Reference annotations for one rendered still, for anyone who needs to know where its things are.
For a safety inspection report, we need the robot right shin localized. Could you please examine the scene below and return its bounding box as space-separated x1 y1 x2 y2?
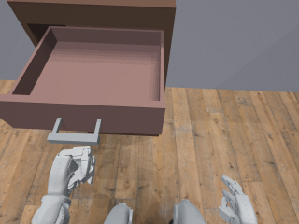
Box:
181 199 190 203

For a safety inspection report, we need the cabinet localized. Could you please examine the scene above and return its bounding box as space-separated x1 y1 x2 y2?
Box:
7 0 177 137

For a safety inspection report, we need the left robot thigh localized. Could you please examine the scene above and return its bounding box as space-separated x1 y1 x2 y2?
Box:
104 205 134 224

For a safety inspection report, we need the handle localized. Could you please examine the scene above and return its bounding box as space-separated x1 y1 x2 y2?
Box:
47 118 102 146

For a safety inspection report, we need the left robot hand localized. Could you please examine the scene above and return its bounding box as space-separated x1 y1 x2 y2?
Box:
47 146 96 197

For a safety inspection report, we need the drawer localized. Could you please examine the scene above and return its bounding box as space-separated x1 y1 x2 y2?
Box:
0 26 166 135

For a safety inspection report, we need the robot left forearm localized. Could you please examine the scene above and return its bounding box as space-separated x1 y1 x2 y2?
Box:
31 194 72 224

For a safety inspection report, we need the right robot hand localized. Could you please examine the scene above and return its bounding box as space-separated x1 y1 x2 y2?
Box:
219 175 258 224

